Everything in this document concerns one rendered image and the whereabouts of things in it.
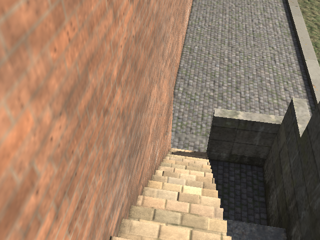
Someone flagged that stairs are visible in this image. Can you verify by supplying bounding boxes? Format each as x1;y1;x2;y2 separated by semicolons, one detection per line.
110;148;232;240

